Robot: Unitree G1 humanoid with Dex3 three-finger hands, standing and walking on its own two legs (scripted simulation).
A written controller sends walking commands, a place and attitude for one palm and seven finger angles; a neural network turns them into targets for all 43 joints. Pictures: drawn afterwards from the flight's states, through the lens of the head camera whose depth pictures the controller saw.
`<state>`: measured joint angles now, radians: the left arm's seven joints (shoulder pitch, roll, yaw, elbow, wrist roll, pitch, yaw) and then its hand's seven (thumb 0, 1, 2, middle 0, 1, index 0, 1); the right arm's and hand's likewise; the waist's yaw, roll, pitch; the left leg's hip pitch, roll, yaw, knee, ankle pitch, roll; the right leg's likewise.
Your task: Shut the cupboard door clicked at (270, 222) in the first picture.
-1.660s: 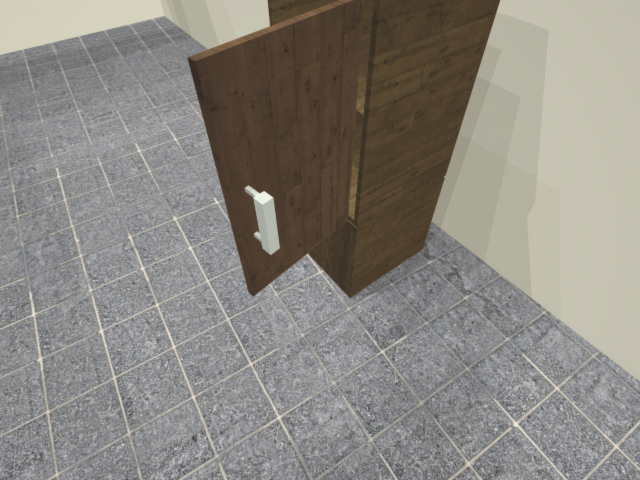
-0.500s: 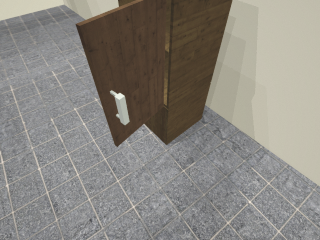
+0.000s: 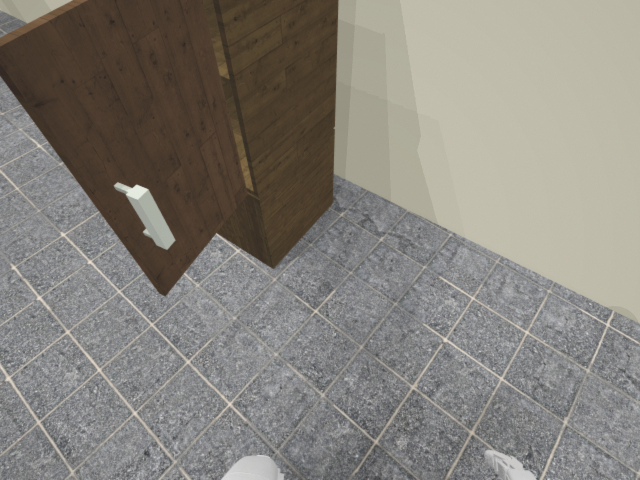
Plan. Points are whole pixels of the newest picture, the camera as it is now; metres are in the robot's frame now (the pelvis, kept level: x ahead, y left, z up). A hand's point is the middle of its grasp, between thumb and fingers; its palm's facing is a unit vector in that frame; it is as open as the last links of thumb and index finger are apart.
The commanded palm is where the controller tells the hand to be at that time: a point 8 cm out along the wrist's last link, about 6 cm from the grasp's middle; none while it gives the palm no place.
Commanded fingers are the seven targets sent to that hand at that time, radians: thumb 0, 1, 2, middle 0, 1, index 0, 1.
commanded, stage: walk to a spot facing it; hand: left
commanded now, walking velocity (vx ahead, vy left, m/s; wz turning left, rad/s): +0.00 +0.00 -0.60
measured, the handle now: (144, 215) +0.52 +0.38 -0.08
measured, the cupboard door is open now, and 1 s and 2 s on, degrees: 99 99 99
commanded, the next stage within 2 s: turn to face it in 1.92 s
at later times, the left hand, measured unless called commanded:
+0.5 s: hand (202, 469) +0.14 +0.19 -0.17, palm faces -0.28 -0.92 -0.28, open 7.3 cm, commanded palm none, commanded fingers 0.00 0.90 0.90 -0.20 -0.30 -0.20 -0.30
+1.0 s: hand (361, 366) +0.30 -0.03 -0.16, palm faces -0.63 -0.75 -0.20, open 7.4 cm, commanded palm none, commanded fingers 0.00 0.90 0.90 -0.20 -0.30 -0.20 -0.30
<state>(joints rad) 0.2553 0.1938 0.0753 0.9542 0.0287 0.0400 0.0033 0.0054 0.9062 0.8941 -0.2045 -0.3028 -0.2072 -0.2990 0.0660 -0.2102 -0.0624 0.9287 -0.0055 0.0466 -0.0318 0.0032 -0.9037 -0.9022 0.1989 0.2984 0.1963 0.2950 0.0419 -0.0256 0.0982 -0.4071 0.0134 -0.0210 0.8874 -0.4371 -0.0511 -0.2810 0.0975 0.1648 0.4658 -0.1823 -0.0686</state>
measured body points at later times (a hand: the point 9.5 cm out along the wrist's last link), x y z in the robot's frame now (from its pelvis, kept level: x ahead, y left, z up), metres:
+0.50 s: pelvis -0.01 +0.00 -0.02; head +0.03 -0.01 +0.43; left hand +0.15 +0.24 -0.15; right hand -0.03 -0.28 -0.16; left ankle +0.01 +0.15 -0.70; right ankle -0.02 -0.13 -0.74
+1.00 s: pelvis +0.06 -0.08 -0.02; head +0.09 -0.12 +0.42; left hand +0.34 +0.01 -0.15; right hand -0.15 -0.22 -0.17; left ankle +0.07 +0.10 -0.69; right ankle +0.04 -0.19 -0.75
